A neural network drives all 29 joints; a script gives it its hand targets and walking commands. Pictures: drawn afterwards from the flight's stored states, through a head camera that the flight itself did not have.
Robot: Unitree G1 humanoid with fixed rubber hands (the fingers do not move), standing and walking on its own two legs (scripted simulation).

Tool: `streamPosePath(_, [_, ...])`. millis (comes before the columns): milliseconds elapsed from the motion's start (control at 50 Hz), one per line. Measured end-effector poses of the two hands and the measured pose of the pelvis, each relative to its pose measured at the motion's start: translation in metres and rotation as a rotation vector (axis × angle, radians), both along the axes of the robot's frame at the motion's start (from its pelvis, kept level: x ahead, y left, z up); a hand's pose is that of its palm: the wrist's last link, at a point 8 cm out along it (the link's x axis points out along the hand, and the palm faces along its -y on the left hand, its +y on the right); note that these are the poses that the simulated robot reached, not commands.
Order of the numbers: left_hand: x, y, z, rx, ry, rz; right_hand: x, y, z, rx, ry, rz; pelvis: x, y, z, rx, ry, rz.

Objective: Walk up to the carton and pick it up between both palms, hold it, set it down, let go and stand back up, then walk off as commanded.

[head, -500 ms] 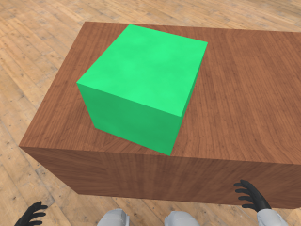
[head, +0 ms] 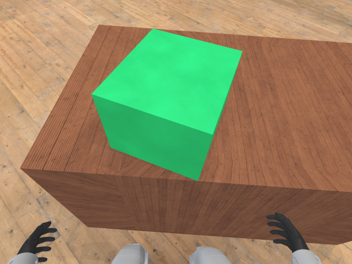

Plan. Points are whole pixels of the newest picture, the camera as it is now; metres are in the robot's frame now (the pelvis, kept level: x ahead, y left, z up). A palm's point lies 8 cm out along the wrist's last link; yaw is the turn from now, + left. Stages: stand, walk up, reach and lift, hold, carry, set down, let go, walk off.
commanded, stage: reach and lift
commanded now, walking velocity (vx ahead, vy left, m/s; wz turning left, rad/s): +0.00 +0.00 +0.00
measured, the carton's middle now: (174, 101) +0.51 +0.00 +0.03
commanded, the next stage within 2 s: none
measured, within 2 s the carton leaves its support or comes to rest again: neither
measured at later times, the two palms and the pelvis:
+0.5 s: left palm (24, 247) +0.15 +0.32 -0.05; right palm (273, 256) +0.13 -0.20 -0.02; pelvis -0.02 +0.04 +0.02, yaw +0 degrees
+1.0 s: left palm (7, 234) +0.17 +0.33 +0.00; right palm out of the picture +0.11 -0.14 +0.00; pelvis -0.02 +0.08 +0.03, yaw -4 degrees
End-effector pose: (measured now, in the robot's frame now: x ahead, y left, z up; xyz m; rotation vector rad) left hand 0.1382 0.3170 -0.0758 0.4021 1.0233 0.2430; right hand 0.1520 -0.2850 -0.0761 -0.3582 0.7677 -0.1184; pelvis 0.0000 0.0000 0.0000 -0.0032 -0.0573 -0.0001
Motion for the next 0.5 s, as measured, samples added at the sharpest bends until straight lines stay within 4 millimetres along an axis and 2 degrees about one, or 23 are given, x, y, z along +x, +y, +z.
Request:
streamPosePath(100, [0.04,-0.017,0.02,-0.04,-0.13,-0.067,-0.007,0.012,0.003,0.027,-0.044,0.001,-0.002,-0.002,0.002,-0.006,0.002,-0.004])
streamPosePath(160, [0.05,-0.022,0.028,-0.069,-0.164,-0.093,-0.017,0.017,0.006,0.019,-0.027,-0.02,-0.005,0.001,0.007,-0.012,0.011,-0.005])
streamPosePath(220, [0.044,-0.019,0.029,-0.093,-0.145,-0.098,-0.03,0.022,0.011,0.004,-0.005,-0.044,-0.008,0.006,0.013,-0.019,0.018,-0.005])
streamPosePath(320, [0.018,-0.009,0.019,-0.128,-0.098,-0.079,-0.043,0.037,0.023,-0.013,-0.014,-0.06,-0.013,0.017,0.02,-0.034,0.021,-0.005])
streamPosePath(400, [0.007,-0.005,0.014,-0.19,-0.141,-0.055,-0.037,0.057,0.039,-0.016,-0.091,-0.054,-0.017,0.026,0.02,-0.041,0.013,-0.003])
streamPosePath(500, [0.016,0.002,0.021,-0.252,-0.247,-0.06,-0.024,0.087,0.058,-0.019,-0.192,-0.059,-0.02,0.042,0.02,-0.04,-0.008,0.002])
